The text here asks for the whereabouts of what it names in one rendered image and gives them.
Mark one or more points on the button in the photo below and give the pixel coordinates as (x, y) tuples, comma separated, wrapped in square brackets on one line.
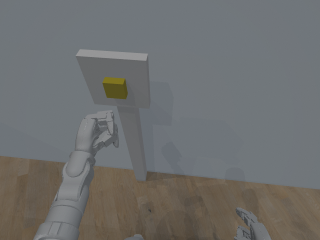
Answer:
[(115, 87)]

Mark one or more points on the left robot forearm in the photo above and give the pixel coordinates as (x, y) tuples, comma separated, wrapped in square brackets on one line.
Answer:
[(68, 207)]

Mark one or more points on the right robot hand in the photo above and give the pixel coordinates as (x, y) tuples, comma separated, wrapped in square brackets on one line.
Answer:
[(257, 230)]

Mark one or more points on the left robot hand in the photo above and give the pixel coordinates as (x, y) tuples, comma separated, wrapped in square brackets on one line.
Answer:
[(91, 138)]

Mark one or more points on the left robot shin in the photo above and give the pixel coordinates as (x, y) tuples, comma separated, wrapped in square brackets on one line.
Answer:
[(138, 235)]

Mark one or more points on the panel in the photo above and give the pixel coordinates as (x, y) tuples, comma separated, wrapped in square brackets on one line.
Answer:
[(134, 68)]

